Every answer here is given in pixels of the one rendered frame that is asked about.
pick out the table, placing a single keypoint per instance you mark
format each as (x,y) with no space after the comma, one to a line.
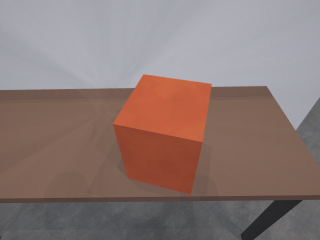
(60,146)

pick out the carton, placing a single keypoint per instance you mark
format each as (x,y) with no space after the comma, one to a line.
(160,131)

